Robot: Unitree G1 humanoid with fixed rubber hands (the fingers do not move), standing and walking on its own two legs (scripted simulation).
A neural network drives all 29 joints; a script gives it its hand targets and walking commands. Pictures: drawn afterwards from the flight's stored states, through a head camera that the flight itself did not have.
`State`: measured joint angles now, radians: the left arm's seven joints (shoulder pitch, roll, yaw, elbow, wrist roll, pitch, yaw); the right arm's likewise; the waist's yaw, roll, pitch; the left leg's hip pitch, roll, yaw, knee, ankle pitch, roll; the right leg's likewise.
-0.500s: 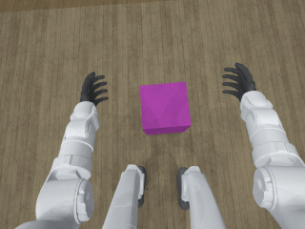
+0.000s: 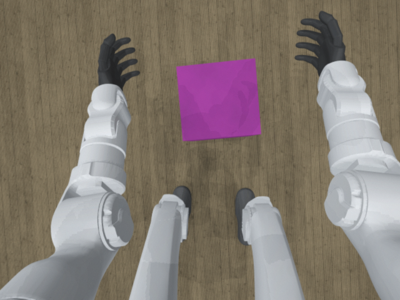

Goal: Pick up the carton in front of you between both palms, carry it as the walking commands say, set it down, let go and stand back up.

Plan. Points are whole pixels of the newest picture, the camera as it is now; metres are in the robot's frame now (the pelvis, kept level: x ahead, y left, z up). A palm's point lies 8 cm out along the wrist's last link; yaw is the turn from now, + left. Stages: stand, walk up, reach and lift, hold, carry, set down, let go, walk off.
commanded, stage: reach and lift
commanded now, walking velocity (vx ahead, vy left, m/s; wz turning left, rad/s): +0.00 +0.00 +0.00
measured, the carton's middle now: (217, 106) +0.48 -0.01 -0.48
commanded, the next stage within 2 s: none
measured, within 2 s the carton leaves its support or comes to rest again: leaves its support in 1.44 s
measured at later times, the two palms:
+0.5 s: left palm (149, 106) +0.47 +0.18 -0.36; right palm (287, 94) +0.50 -0.19 -0.37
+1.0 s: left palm (158, 107) +0.47 +0.17 -0.41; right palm (279, 98) +0.50 -0.18 -0.41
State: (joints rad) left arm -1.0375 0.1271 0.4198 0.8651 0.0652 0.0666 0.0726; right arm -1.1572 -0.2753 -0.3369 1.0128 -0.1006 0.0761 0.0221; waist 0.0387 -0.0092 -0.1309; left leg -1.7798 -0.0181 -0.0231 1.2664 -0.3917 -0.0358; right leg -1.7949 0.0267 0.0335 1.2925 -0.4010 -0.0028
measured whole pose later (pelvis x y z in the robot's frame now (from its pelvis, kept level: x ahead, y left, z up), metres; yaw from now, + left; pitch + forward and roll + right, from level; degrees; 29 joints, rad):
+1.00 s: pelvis -0.05 +0.00 -0.24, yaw +1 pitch +38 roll +2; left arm -1.38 0.26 0.14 1.11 -0.23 0.02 0.17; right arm -1.47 -0.42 0.00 1.20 0.23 0.03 -0.07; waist 0.02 0.03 0.32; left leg -2.28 -0.05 -0.01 2.17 -0.56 -0.05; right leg -2.29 0.03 0.04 2.20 -0.57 0.01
